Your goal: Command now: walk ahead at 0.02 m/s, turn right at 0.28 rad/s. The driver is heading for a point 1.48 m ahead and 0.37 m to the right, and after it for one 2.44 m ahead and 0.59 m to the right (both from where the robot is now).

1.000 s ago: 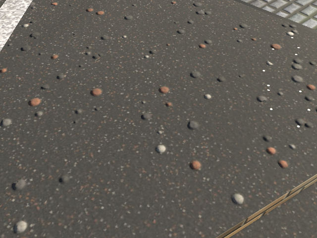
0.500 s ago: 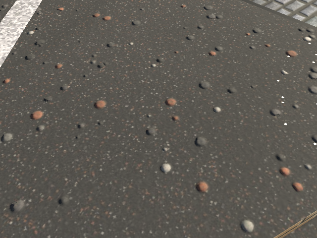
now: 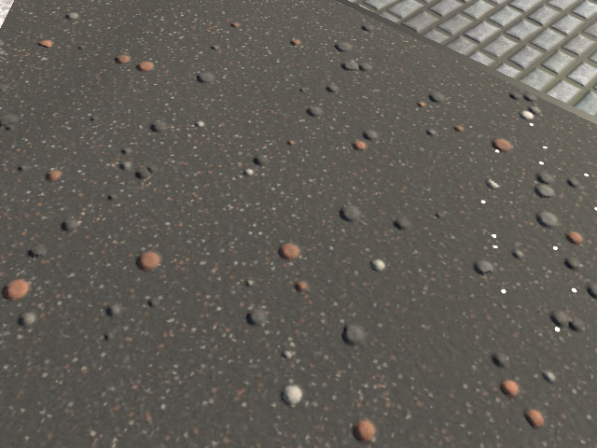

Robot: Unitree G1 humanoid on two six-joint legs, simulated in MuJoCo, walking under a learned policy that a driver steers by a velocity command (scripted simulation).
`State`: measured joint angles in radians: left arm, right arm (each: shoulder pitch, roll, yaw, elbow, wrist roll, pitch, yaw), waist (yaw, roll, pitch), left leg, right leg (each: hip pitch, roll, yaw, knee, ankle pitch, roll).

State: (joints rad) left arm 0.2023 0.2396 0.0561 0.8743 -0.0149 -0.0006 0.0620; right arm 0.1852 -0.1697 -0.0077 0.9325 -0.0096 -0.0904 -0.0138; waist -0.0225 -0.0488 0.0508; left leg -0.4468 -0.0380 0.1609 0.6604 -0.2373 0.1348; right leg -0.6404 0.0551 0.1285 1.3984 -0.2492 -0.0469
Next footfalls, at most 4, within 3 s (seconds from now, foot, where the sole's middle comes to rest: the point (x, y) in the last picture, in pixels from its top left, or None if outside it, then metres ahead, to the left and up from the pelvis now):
0.74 right None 0.17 -0.12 -0.75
1.34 left None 0.41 0.06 -0.75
1.90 right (400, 358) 0.66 -0.27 -0.75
2.34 left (337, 277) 0.89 -0.13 -0.75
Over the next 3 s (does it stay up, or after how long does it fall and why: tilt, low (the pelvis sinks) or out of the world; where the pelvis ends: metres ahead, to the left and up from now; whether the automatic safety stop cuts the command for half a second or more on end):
stays up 0.72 -0.22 0.03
